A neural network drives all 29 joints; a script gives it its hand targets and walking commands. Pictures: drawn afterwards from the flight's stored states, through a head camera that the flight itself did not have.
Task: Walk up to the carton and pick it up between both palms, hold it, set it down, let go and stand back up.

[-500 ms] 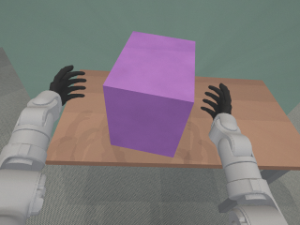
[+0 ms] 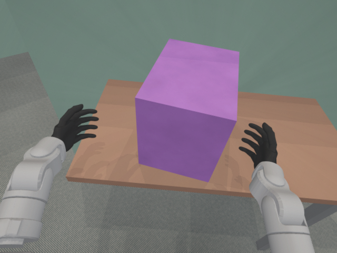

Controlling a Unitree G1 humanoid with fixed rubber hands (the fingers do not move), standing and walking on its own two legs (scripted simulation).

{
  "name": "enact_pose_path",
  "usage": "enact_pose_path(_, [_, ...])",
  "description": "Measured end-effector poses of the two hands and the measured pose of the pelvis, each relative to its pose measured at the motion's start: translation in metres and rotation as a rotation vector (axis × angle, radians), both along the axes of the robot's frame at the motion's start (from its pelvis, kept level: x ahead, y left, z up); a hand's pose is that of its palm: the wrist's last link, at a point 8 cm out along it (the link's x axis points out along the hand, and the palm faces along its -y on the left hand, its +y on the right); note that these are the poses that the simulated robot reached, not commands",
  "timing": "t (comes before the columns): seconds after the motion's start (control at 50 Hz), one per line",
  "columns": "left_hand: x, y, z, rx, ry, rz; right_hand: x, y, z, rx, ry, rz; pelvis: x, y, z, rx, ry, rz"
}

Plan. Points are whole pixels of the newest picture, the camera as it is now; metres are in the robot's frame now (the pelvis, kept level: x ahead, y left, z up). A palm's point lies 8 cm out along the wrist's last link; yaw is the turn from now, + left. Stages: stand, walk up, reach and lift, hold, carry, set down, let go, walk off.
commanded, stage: set down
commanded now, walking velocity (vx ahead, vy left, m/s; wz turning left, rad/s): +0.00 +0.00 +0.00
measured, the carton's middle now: (188, 108) +0.50 -0.05 +0.07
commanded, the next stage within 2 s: none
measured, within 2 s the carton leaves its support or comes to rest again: neither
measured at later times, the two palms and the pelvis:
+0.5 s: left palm (51, 172) +0.29 +0.26 +0.07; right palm (261, 185) +0.25 -0.18 +0.08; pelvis +0.01 +0.00 +0.00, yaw +0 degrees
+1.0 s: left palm (44, 201) +0.23 +0.26 +0.05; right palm (259, 205) +0.22 -0.18 +0.05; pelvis +0.03 +0.00 +0.00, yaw +0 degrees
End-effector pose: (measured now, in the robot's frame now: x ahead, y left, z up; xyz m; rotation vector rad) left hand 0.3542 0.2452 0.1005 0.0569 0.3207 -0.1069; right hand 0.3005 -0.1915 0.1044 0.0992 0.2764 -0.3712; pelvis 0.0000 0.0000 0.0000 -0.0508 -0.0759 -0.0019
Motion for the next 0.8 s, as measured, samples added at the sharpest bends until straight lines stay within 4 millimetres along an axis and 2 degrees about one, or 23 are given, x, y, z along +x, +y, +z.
enact_pose_path(0.2, [-0.028, 0.007, -0.008, 0.001, 0.0, 0.0, -0.016, 0.009, -0.005, -0.009, 0.014, 0.022, 0.003, 0.001, 0.0, 0.003, -0.017, -0.003])
enact_pose_path(0.44, [-0.062, 0.014, -0.028, 0.006, 0.021, 0.012, -0.043, 0.011, -0.02, -0.033, 0.068, 0.024, 0.01, 0.001, 0.0, 0.003, -0.034, -0.008])
enact_pose_path(0.66, [-0.087, 0.019, -0.037, 0.018, 0.017, 0.022, -0.057, 0.014, -0.026, -0.047, 0.083, 0.03, 0.021, 0.001, 0.0, 0.0, -0.036, -0.006])
enact_pose_path(0.8, [-0.1, 0.018, -0.041, 0.034, -0.005, 0.034, -0.065, 0.014, -0.039, -0.049, 0.109, 0.032, 0.028, 0.001, 0.0, -0.006, -0.032, -0.001])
